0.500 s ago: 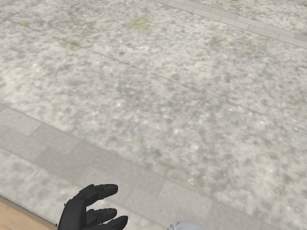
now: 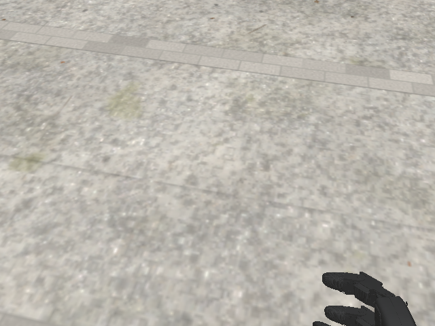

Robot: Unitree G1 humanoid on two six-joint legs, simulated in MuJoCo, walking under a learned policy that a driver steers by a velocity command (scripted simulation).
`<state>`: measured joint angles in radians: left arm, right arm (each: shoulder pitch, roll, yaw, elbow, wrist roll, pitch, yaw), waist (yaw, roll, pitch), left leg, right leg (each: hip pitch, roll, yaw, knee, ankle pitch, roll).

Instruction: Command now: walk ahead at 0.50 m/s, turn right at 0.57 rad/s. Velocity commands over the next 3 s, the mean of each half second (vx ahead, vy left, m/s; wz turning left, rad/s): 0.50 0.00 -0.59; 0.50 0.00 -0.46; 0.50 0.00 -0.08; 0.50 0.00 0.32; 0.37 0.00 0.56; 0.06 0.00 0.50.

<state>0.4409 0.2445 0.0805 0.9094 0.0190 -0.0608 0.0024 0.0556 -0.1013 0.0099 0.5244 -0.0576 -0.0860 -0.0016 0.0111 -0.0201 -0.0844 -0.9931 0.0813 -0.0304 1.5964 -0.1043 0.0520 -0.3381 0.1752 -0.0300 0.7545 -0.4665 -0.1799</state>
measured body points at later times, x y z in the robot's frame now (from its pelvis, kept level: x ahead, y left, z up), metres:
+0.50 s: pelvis +0.30 -0.01 +0.04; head +0.31 +0.00 +0.49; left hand +0.55 +0.19 -0.05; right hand +0.28 -0.29 -0.07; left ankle +0.29 +0.10 -0.70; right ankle +0.28 -0.13 -0.60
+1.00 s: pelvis +0.54 -0.18 +0.04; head +0.56 -0.20 +0.49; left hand +0.72 +0.02 -0.08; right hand +0.53 -0.45 -0.08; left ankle +0.69 -0.07 -0.63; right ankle +0.51 -0.21 -0.70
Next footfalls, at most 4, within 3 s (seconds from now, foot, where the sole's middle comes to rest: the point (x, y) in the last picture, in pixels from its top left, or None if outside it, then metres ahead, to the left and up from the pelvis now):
0.26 left None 0.33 0.09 -0.74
0.74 right None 0.54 -0.23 -0.74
1.28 left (295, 228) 0.91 -0.25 -0.74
1.80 right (375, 201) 1.04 -0.57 -0.74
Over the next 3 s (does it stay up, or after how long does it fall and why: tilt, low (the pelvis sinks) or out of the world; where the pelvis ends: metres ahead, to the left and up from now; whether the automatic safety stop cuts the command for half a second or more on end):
stays up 1.33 -0.52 0.04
